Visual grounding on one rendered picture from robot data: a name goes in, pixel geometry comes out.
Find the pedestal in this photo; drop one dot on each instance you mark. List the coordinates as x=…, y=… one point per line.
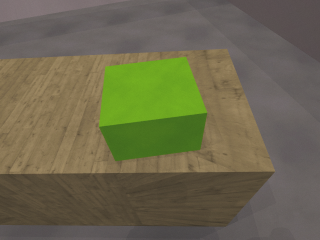
x=56, y=168

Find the carton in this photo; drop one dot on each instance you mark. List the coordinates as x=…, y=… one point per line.
x=151, y=108

